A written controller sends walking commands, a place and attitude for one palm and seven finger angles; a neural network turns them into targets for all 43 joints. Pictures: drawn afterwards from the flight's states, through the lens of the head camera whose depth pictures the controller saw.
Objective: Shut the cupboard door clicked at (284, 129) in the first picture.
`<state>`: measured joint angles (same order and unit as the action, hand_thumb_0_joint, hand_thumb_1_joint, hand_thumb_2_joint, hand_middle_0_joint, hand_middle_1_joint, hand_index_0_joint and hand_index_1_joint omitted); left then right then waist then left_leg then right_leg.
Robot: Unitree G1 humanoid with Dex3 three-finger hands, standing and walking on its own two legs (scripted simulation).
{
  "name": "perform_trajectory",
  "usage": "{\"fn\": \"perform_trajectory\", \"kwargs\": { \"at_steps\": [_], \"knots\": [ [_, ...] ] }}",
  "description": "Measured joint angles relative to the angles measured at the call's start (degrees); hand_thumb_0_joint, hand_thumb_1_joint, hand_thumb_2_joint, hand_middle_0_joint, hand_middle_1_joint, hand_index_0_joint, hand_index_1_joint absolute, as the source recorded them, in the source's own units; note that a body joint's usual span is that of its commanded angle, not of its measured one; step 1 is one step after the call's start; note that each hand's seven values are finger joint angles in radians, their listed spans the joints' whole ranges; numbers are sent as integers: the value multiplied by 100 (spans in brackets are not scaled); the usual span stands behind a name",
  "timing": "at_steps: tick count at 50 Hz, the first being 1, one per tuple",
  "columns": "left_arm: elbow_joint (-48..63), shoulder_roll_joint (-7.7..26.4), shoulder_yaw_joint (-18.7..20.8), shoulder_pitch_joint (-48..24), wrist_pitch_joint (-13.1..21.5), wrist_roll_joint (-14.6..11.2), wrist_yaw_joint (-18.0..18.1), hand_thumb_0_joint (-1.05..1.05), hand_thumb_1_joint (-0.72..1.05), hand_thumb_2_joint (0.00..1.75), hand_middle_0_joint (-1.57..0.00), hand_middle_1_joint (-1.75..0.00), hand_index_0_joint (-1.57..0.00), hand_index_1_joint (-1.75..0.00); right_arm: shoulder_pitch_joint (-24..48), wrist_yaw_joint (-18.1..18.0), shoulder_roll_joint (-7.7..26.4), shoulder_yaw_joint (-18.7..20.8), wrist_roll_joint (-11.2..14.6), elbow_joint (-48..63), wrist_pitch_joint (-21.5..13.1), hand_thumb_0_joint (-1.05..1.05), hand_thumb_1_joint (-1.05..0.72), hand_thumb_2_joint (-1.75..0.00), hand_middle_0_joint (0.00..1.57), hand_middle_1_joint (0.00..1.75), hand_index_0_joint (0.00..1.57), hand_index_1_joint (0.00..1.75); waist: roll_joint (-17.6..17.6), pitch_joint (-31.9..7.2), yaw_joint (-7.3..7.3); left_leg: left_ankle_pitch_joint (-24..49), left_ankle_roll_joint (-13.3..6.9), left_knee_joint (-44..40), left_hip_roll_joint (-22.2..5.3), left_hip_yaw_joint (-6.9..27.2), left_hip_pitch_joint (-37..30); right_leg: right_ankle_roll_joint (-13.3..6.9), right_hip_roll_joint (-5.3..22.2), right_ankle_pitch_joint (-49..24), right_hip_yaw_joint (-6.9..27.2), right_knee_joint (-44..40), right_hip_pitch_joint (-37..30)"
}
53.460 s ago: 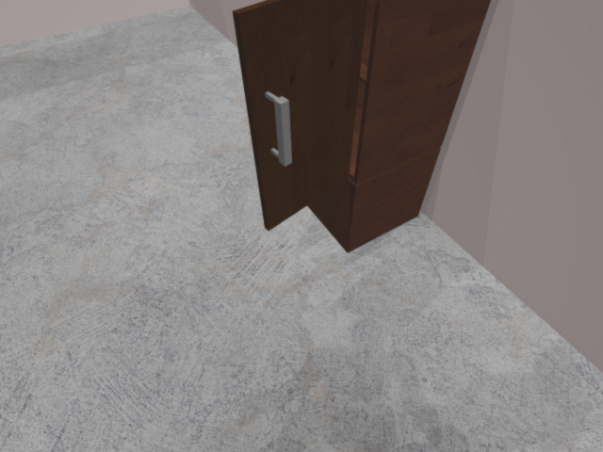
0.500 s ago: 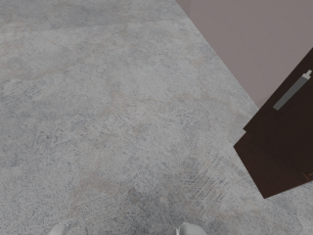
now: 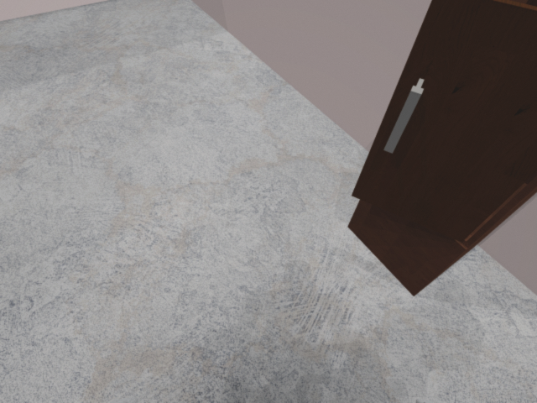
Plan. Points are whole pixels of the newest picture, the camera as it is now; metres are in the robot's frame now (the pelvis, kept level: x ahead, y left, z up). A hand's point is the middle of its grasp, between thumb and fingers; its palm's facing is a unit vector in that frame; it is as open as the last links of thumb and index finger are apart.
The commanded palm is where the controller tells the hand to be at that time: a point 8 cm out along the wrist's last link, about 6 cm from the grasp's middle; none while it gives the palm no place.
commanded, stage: turn to face it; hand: left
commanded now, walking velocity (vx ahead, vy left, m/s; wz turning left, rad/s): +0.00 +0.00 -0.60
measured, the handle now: (404, 117) +0.70 -0.26 +0.01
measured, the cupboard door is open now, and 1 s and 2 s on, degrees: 28 28 28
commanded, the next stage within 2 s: take the last steps up to it in 0.62 s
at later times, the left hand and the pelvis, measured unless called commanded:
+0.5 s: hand (182, 394) +0.15 +0.15 -0.15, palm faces -0.26 -0.93 -0.25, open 7.4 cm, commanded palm none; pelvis +0.01 -0.02 +0.00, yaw -15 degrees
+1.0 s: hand (206, 362) +0.20 +0.12 -0.15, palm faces -0.45 -0.88 -0.17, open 7.4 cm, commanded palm none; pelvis +0.04 -0.02 +0.02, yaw -26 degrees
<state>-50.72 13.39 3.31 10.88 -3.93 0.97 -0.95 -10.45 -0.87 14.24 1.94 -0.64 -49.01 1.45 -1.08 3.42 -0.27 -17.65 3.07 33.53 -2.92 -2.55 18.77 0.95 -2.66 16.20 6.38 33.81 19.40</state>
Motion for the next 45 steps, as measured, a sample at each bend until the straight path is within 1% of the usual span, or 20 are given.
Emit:
{"fn": "perform_trajectory", "kwargs": {
  "at_steps": [1,3,5,7,10,14,17,18,20,22,24,28,30,32,33,35,37,40,42,45],
  "knots": [
    [-20,48,28,-21,-35,-18,-5,0,90,89,-21,-30,-20,-30,5,-13,-51,-21,-26,2,-36,1,-91,-90,20,29,20,30,-87,15,-6,45,-138,39,14,-68,14,-1,7,423,18,364,147],
    [-63,130,72,-66,-90,3,-31,0,90,89,-21,-30,-20,-30,-16,-28,-136,-91,-81,13,-70,1,-91,-90,20,29,20,30,-162,75,-31,14,-300,103,-57,-208,-44,30,-2,1102,-154,1491,508],
    [-84,187,116,-109,-105,11,-78,0,90,89,-20,-30,-20,-30,-81,-40,-198,-133,-114,22,-75,1,-91,-90,20,29,20,30,-147,126,-35,48,-327,-44,-168,-295,-196,95,44,1243,-408,2414,764],
    [-61,213,146,-143,-115,4,-114,0,91,89,-20,-30,-20,-30,-130,-46,-227,-150,-129,2,-56,1,-91,-90,21,29,20,30,-94,171,-53,119,-307,-230,-285,-393,-352,155,140,1198,-614,2754,847],
    [-24,212,155,-193,-126,-1,-149,0,91,89,-20,-30,-20,-30,-174,-43,-224,-133,-132,-54,-35,1,-90,-90,21,30,20,30,20,216,-47,154,-254,-367,-456,-560,-498,186,281,1108,-813,2436,726],
    [-9,166,119,-263,-85,7,-162,0,91,89,-20,-30,-20,-30,-216,-2,-147,-58,-127,-145,-3,1,-90,-90,21,30,20,30,192,236,23,15,-145,-201,-670,-797,-534,119,350,925,-966,1323,272],
    [57,176,57,-240,36,18,-163,0,91,89,-20,-30,-20,-30,-331,36,-58,11,-78,-199,46,1,-90,-90,21,30,20,30,219,143,58,-283,-21,314,-765,-952,-378,-42,386,-1,-993,-17,-329],
    [41,151,51,-241,120,32,-127,0,91,89,-20,-30,-20,-30,-327,44,-3,43,-56,-237,85,1,-90,-90,21,30,20,30,250,107,45,-660,17,746,-753,-857,-190,-94,371,175,-946,-71,-326],
    [-12,3,-13,-267,201,25,-48,0,91,89,-20,-30,-20,-30,-210,-4,144,103,-29,-332,210,1,-90,-90,21,30,20,30,463,174,90,-1239,37,1813,-580,-328,246,-135,267,293,-919,155,-225],
    [-30,-90,-56,-214,213,21,20,0,91,89,-20,-30,-20,-30,-118,-41,193,119,-22,-400,261,1,-91,-90,20,29,20,30,488,183,111,-1228,69,2631,-361,-87,613,-131,246,191,-835,54,-265],
    [-71,-137,-82,-152,181,27,63,0,91,89,-20,-30,-20,-30,-79,-24,180,110,-25,-413,250,1,-91,-90,20,29,20,30,428,148,121,-973,94,2884,-246,-46,811,-122,241,48,-741,-149,-343],
    [-159,-164,-107,-52,133,58,69,0,90,89,-20,-30,-20,-30,-98,23,65,73,-27,-374,205,1,-91,-90,20,29,20,30,245,23,113,-704,85,2225,-118,-60,739,-98,232,-85,-584,-413,-428],
    [-197,-159,-98,-22,120,66,65,0,90,89,-21,-30,-20,-30,-124,23,-7,44,-17,-366,162,1,-91,-90,20,29,19,30,145,-25,77,-614,57,1539,-58,-75,502,-66,222,-83,-496,-414,-419],
    [-236,-144,-79,19,101,38,65,0,90,89,-21,-30,-20,-30,-168,8,-67,2,-11,-360,86,1,-91,-90,20,29,20,30,63,-71,50,-140,20,549,1,-85,103,4,194,-10,-399,-276,-358],
    [-252,-137,-68,45,83,16,62,0,90,89,-21,-30,-20,-30,-208,2,-85,-17,-17,-354,31,1,-91,-90,20,29,20,30,54,-111,52,98,-85,137,-4,-68,-61,43,157,64,-367,-137,-285],
    [-317,-71,-27,24,12,-16,59,0,90,89,-21,-30,-20,-30,-237,-22,-205,-69,-65,-389,-30,1,-91,-90,20,29,20,30,-110,-95,45,14,-350,186,36,-188,-93,-1,170,626,-305,421,-94],
    [-380,-25,9,-6,-52,-3,46,0,90,89,-20,-30,-20,-30,-293,-54,-303,-125,-108,-405,-61,1,-91,-90,20,29,20,30,-156,-74,59,-43,-462,89,-3,-274,-194,-10,121,1085,-353,1373,191],
    [-424,4,50,-58,-51,10,-5,0,91,89,-20,-30,-20,-30,-404,-81,-396,-178,-149,-472,-78,1,-91,-90,20,29,20,30,-118,-46,70,115,-462,-275,-77,-326,-392,12,142,1112,-521,2150,405],
    [-441,6,55,-52,-36,23,-50,0,91,89,-20,-30,-20,-30,-482,-74,-426,-181,-163,-543,-99,1,-91,-90,21,29,20,30,-58,-62,74,210,-446,-505,-145,-385,-520,23,189,1020,-635,2207,419],
    [-489,7,52,-45,-28,47,-127,0,91,89,-20,-30,-20,-30,-624,-58,-440,-143,-174,-654,-155,1,-91,-90,21,30,20,30,27,-107,134,287,-398,-763,-243,-488,-690,15,279,889,-760,1904,342]
  ]
}}
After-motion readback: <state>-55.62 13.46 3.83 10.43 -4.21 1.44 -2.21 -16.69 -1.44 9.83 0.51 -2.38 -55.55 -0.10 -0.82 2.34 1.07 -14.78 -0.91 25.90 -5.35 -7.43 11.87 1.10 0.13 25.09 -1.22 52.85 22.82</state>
